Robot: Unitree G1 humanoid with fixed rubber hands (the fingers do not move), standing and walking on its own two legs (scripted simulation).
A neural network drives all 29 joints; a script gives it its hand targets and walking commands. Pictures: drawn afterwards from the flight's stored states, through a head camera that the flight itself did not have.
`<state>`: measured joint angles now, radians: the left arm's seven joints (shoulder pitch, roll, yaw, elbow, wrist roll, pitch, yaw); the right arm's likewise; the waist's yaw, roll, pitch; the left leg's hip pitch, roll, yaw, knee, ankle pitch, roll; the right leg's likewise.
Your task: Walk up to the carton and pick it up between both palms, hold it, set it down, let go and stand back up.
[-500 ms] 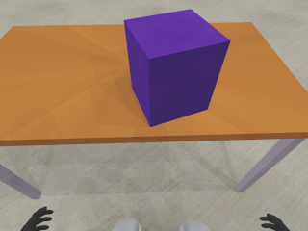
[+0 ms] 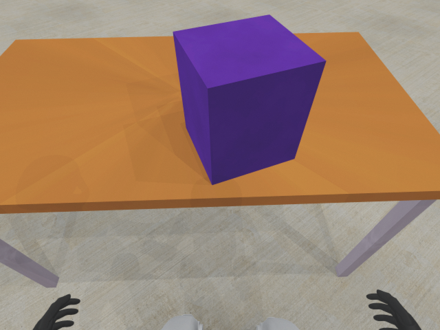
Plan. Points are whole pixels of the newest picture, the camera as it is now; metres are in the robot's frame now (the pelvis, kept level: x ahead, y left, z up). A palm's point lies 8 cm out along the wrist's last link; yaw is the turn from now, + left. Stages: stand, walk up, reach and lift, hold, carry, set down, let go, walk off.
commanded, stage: walk up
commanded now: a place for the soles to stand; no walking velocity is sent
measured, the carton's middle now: (240, 102) +0.55 -0.02 +0.11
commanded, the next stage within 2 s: reach and lift in 0.24 s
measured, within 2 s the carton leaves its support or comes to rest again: neither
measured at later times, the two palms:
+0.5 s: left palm (73, 317) +0.16 +0.27 -0.04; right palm out of the picture +0.14 -0.31 -0.05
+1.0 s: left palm (95, 290) +0.18 +0.22 +0.02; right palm out of the picture +0.15 -0.33 +0.02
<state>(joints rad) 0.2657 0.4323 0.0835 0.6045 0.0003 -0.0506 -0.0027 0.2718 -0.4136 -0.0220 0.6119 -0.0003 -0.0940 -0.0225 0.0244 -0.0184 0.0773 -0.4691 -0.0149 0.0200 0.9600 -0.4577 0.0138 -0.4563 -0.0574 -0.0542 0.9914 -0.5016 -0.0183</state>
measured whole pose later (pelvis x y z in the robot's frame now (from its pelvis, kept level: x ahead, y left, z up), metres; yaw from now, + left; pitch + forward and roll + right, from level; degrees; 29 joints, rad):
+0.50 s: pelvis -0.01 -0.01 +0.01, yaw -1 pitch -1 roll +0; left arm 0.17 0.29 0.08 0.46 0.01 0.21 0.08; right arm 0.12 -0.41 -0.10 0.89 -0.03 -0.36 0.08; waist 0.02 0.01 0.07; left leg -0.45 0.02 0.02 0.87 -0.40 -0.01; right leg -0.44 -0.02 -0.05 0.88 -0.43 -0.02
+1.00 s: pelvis -0.01 -0.02 +0.05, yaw -1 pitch -1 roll +1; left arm 0.17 0.22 0.04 0.35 0.01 0.11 0.16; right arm 0.16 -0.41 -0.10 0.79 0.15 -0.29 0.19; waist 0.02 -0.05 -0.03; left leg -0.29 0.02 0.02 0.52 -0.21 -0.02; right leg -0.30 0.00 -0.06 0.57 -0.26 -0.04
